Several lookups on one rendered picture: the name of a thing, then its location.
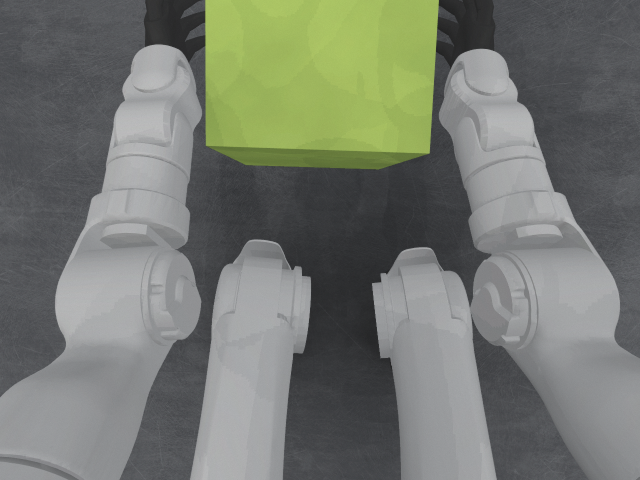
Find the left robot hand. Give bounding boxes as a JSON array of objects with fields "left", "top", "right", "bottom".
[{"left": 144, "top": 0, "right": 205, "bottom": 63}]

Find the robot shin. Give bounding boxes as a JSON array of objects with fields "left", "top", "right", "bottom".
[
  {"left": 211, "top": 240, "right": 291, "bottom": 339},
  {"left": 387, "top": 247, "right": 473, "bottom": 340}
]

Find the right robot hand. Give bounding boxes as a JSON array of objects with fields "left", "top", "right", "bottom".
[{"left": 436, "top": 0, "right": 496, "bottom": 70}]

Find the right robot forearm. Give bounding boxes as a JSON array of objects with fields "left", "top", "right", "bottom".
[{"left": 439, "top": 49, "right": 620, "bottom": 319}]

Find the left robot forearm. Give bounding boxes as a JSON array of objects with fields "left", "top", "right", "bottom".
[{"left": 55, "top": 44, "right": 202, "bottom": 334}]

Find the carton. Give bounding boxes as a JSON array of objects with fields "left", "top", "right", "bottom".
[{"left": 205, "top": 0, "right": 439, "bottom": 170}]

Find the robot right upper arm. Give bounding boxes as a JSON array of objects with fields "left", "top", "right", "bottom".
[{"left": 470, "top": 247, "right": 640, "bottom": 480}]

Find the robot right shin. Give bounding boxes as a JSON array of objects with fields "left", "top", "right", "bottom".
[{"left": 387, "top": 247, "right": 473, "bottom": 340}]

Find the robot left shin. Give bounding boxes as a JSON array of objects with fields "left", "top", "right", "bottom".
[{"left": 211, "top": 240, "right": 291, "bottom": 339}]

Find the robot left upper arm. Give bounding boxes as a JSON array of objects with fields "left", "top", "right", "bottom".
[{"left": 0, "top": 245, "right": 201, "bottom": 480}]

